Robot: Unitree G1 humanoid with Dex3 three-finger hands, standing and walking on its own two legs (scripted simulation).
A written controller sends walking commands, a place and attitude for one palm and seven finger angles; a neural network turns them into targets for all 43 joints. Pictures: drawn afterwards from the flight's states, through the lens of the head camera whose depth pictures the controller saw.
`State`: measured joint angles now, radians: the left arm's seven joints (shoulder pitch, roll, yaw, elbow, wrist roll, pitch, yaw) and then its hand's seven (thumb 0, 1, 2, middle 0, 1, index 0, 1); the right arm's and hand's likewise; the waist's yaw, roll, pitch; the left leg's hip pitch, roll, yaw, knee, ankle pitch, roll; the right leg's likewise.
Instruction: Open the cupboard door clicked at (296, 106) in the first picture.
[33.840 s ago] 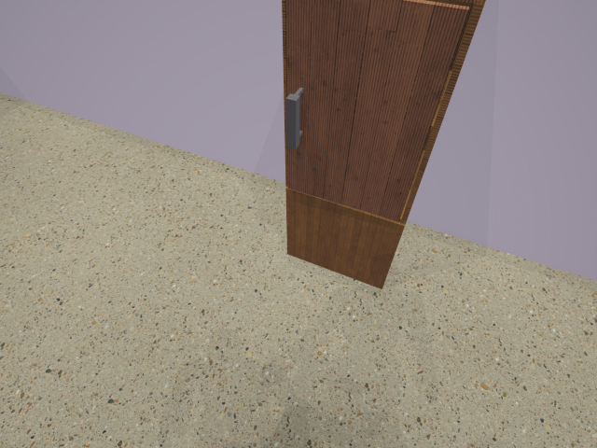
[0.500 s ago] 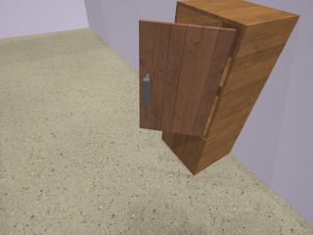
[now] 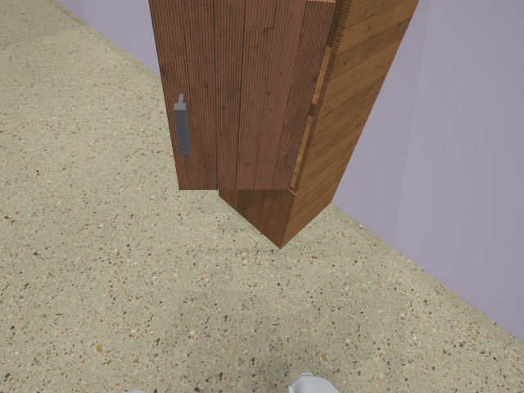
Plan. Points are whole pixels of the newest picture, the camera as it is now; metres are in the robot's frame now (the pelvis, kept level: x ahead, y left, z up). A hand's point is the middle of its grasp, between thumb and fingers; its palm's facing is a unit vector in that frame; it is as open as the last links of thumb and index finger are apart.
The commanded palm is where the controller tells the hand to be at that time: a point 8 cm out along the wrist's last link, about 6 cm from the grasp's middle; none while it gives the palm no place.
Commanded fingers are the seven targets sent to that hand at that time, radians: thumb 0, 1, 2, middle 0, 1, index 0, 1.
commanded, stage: come to a stop and stand still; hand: left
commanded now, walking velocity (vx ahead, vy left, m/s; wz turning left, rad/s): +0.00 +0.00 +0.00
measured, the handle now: (183, 124) +0.74 +0.17 -0.06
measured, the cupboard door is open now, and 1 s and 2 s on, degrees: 49 49 49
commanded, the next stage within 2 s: look again from close up in 0.70 s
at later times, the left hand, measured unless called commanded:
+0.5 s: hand out of the picture +0.07 +0.19 -0.19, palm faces +0.08 -0.97 -0.22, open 7.3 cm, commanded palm none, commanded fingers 0.00 0.90 0.90 -0.20 -0.30 -0.20 -0.30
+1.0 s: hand out of the picture +0.02 +0.15 -0.18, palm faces +0.03 -0.99 -0.16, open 7.4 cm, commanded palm none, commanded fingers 0.00 0.90 0.90 -0.20 -0.30 -0.20 -0.30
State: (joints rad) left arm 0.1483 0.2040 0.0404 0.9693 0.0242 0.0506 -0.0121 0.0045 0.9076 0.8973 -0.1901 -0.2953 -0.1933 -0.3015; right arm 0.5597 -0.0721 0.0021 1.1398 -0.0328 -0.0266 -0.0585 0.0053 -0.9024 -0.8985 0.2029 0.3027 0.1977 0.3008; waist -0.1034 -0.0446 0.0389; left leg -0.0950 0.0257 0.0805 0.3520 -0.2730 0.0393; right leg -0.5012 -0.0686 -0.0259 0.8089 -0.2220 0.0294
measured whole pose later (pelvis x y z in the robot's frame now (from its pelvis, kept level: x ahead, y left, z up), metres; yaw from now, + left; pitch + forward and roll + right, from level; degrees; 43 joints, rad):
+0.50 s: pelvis +0.02 +0.00 -0.02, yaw +1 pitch -1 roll +0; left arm 0.21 0.19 0.05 1.00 0.03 0.03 0.03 -0.01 0.91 0.90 -0.19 -0.30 -0.20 -0.30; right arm 0.22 -0.16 -0.05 1.01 -0.02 0.01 -0.03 0.01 -0.93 -0.90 0.20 0.30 0.19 0.30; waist 0.02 -0.03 0.03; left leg -0.22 0.00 0.13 0.54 -0.31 0.04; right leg -0.28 -0.09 -0.05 0.54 -0.25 0.05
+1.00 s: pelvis +0.03 -0.01 -0.01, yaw +1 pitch -2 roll +0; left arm 0.30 0.13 -0.01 1.12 0.03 0.00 0.03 0.01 0.91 0.90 -0.20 -0.30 -0.20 -0.30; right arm 0.27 -0.15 -0.01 1.12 -0.01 0.00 -0.03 0.00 -0.91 -0.90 0.20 0.30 0.20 0.30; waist 0.00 -0.02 0.03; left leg -0.12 0.00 0.13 0.40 -0.25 0.03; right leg -0.19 -0.08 -0.05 0.42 -0.20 0.04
